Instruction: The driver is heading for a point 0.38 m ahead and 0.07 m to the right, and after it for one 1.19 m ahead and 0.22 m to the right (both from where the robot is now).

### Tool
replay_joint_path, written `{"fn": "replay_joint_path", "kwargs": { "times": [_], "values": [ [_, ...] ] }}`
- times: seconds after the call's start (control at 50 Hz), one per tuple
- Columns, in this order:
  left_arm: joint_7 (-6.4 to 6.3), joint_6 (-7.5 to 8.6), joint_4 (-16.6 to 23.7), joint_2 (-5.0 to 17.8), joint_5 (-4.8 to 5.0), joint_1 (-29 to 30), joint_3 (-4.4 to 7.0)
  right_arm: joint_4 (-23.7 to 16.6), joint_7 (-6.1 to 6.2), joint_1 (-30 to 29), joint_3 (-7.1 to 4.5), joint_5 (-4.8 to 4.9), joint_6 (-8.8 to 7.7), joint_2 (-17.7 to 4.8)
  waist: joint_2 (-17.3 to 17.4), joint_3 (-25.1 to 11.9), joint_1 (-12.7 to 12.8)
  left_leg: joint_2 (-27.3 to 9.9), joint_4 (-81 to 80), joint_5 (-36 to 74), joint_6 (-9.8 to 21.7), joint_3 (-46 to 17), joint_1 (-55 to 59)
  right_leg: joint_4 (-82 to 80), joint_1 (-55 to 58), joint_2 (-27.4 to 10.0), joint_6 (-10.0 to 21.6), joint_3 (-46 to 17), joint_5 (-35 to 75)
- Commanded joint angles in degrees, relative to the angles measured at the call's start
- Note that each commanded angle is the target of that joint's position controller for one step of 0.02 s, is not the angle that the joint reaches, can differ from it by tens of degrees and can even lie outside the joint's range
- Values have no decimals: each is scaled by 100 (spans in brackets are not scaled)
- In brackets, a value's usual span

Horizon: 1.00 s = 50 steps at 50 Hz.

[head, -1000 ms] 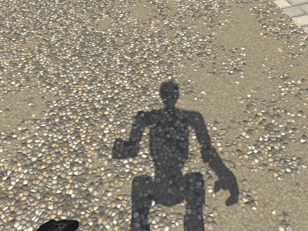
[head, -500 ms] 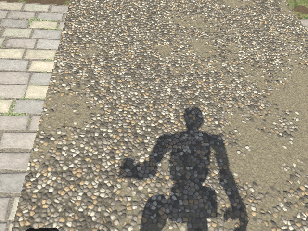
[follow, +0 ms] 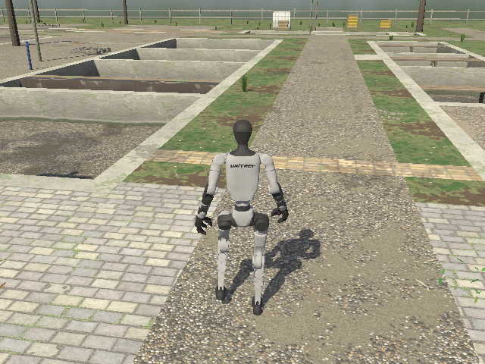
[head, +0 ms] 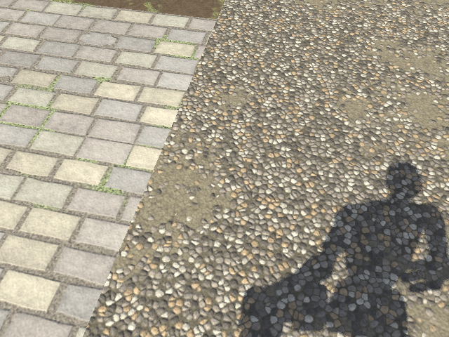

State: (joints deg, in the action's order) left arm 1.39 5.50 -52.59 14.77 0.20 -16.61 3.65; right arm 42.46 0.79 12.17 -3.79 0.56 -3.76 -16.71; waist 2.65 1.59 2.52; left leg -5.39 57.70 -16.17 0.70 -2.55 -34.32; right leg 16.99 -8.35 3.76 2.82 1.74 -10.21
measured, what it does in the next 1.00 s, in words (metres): walks ahead, turning right: left foot, then right foot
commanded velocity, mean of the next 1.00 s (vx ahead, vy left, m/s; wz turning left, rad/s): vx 0.25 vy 0.00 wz -0.34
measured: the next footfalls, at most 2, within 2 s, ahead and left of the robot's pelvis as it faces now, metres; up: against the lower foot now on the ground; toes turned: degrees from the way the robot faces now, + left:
left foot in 0.24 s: +0.32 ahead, +0.15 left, +0.00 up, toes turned +0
right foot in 0.70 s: +0.44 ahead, -0.10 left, +0.00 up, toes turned -17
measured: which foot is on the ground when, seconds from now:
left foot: up 0.00-0.22, down 0.24-0.70, up 0.72-1.00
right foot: down 0.00-0.26, up 0.28-0.68, down 0.70-1.00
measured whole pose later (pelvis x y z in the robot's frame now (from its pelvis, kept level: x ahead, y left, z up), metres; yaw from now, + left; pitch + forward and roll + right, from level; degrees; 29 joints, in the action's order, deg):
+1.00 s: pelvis +0.37 +0.02 -0.01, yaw -25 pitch +3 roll +1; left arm -1.5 -2.0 -39.7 17.5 0.3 -8.8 4.8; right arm 43.9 2.1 3.7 -3.7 -0.1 -0.1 -17.1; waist 0.5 3.3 1.6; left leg -0.2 47.7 -21.2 -4.4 -5.5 -28.1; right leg 26.0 -22.0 5.1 3.5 -6.1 -6.3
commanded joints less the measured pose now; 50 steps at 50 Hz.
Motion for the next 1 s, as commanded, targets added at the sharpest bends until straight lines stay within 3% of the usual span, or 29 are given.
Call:
{"fn": "replay_joint_path", "kwargs": {
  "times": [0.02, 0.08, 0.16, 0.2, 0.22, 0.24, 0.26, 0.28, 0.3, 0.32, 0.34, 0.36, 0.4, 0.44, 0.52, 0.62, 0.66, 0.68, 0.7, 0.72, 0.74, 0.76, 0.78, 0.8, 0.82, 0.86, 0.94, 1.0],
  "values": [
    [-65, 86, 383, 902, 60, 405, 159, -441, -58, -229, 48, -52, -87, -108, -616, 78, -138, -217, -1082, 899, -76, -24, -183, -1026, -88, -1504, 1054, -1044, 1250],
    [-75, 38, 268, 1025, 122, 61, 160, -583, -146, -863, 100, 7, -129, -92, -581, 128, 97, 41, -2114, 1817, -79, 220, 293, -1001, -105, -1351, 875, -681, 1335],
    [-88, -81, 46, 1124, 174, -389, 160, -826, -236, -1384, 65, 47, -140, -284, -583, 231, 155, 161, -2694, 1651, 87, 140, 319, -672, 611, -1712, 729, -833, 1502],
    [-109, -163, 11, 1228, 165, -393, 175, -796, -249, -1083, -22, 33, -165, -473, -647, 57, -131, 323, -2926, 1295, 210, 212, 909, -131, 800, -1749, 608, -897, 2263],
    [-117, -191, 31, 1220, 155, -319, 156, -618, -226, -444, -134, 13, -172, -660, -613, -317, -507, 452, -3090, 1286, 339, 323, 1862, 619, 646, -1542, 479, -748, 2923],
    [-121, -188, 119, 1040, 78, -281, 76, -389, -171, 500, -274, -34, -168, -972, -506, -988, -935, 145, -2898, 1384, 544, 86, 3362, 1833, -49, -1232, 286, -570, 2612],
    [-102, -115, 306, 421, -11, -710, -114, -309, -105, 1287, -412, -183, -125, -1563, 647, -2039, -980, -1428, -2859, 1034, 1207, -1919, 5640, 4080, -2031, -501, -113, -161, 440],
    [-88, -29, 230, 377, 109, -918, -156, -220, -130, 1462, -346, -123, -83, -1304, 1402, -2677, -960, -2034, -3720, 168, 1634, -3719, 5938, 5230, -2913, -172, -173, -677, -2313],
    [-90, -14, 276, 987, 264, -495, 24, -276, -130, 1045, -210, -118, -80, -914, 795, -1696, -952, -1835, -3871, 393, 1393, -3061, 5149, 5683, -3338, -453, -157, -902, -2151],
    [-115, -30, 373, 1003, 279, -143, 47, -338, -119, 576, -138, -127, -94, -727, 588, -1048, -779, -1633, -3897, 1414, 1238, -2123, 4336, 5621, -3320, -682, -173, -741, -1750],
    [-156, -92, 353, 905, 203, -53, 58, -330, -147, 173, -74, -143, -126, -520, 306, -669, -556, -1377, -3992, 2458, 1143, -1400, 3599, 5345, -3046, -839, -246, -678, -1492],
    [-194, -201, 297, 838, 142, -145, 105, -330, -169, -127, -41, -153, -171, -366, 336, -492, -332, -1176, -4102, 3106, 1044, -818, 3053, 5061, -2680, -982, -300, -687, -1337],
    [-212, -415, 296, 580, 133, -330, 95, -288, -166, -446, -71, -195, -239, -382, 348, -391, -77, -1069, -4334, 3729, 1080, -222, 2390, 4910, -2167, -960, -426, -548, -1054],
    [-221, -533, 490, 463, 98, -150, 90, -223, -97, -607, -123, -203, -254, -530, 341, -251, 25, -1068, -4505, 3922, 1134, 234, 2189, 4422, -2263, -962, -512, -501, -612],
    [-62, -545, 815, 378, 21, 416, 47, -89, 82, -576, -177, -147, -119, -700, 243, -335, -157, -894, -4499, 3643, 1041, 996, 2320, 2928, -1910, -906, -481, -226, 720],
    [128, -624, 1220, 627, 2, 890, 150, 88, 127, -458, -263, 44, 96, -931, 186, -328, -252, -1203, -3894, 3407, 918, 1036, 2956, 2177, -1878, -787, -236, -61, 282],
    [149, -656, 1279, 714, 2, 752, 216, 89, 139, -550, -292, 140, 173, -966, 184, -345, -113, -1186, -3250, 3575, 736, 1091, 3039, 1763, -1604, -608, -36, 129, 55],
    [115, -642, 1218, 831, -9, 421, 292, 112, 146, -511, -284, 155, 201, -900, 35, -507, 50, -954, -2548, 3713, 526, 1257, 2925, 1296, -1018, -383, 126, 244, 459],
    [6, -623, 1168, 1321, -13, -13, 469, 173, 123, -117, -258, 39, 203, -784, -689, -836, 146, -489, -1361, 2889, 96, 1444, 2427, 917, -28, -592, 419, -349, 2614],
    [-139, -640, 1260, 1952, -43, -83, 581, -31, 73, 62, -113, -288, 177, -392, -2172, -1123, -150, 393, 600, -1601, -441, 1497, 516, 1139, 1361, -2006, 1385, -2367, 5440],
    [-93, -580, 1421, 1782, -130, -59, 486, -70, 19, 86, -82, -204, 167, -474, -1707, -2158, -14, 819, 1707, -2697, -493, 157, -61, 766, 1797, -2616, 2279, -3691, 4196],
    [-40, -518, 1506, 1520, -71, 174, 425, -107, -5, -323, -141, 1, 184, -721, -1045, -1842, 118, 602, 1861, -2299, -401, -198, -332, 525, 1476, -2372, 2064, -3237, 3380],
    [-59, -477, 1515, 1310, 34, 473, 377, -149, 31, -536, -147, 22, 207, -698, -747, -1353, 3, 437, 1574, -1825, -330, -218, -480, 463, 1043, -2065, 1691, -2758, 2590],
    [-100, -495, 1544, 1143, 97, 700, 328, -105, 111, -633, -166, -62, 244, -702, -461, -1053, -86, 311, 1179, -1459, -340, -229, -443, 354, 609, -1858, 1413, -2526, 1998],
    [-161, -535, 1578, 1072, 92, 893, 299, -127, 166, -656, -194, -107, 290, -763, -565, -905, -212, 267, 814, -1194, -354, -249, -153, 248, 145, -1690, 1282, -2348, 1677],
    [-234, -597, 1649, 1118, -21, 971, 313, -114, 169, -531, -178, -101, 325, -641, -798, -903, -323, 425, 288, -911, -404, -163, 295, 155, -238, -1462, 1202, -2188, 1643],
    [-334, -656, 1692, 1283, 24, 910, 391, -93, 161, -549, -106, -83, 324, -454, -838, -1017, -252, 581, -788, -517, -537, -195, 729, 168, -411, -1292, 1126, -2189, 1171],
    [-339, -715, 1729, 1207, -9, 995, 361, -67, 115, -525, -106, -47, 336, -502, -1038, -956, -198, 584, -1266, -307, -539, -166, 1069, 125, -640, -1237, 1021, -2298, 372]
  ]
}}
Over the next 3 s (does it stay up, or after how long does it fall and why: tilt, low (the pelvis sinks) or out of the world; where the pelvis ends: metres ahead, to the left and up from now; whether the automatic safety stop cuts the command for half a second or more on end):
stays up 0.91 -0.21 -0.03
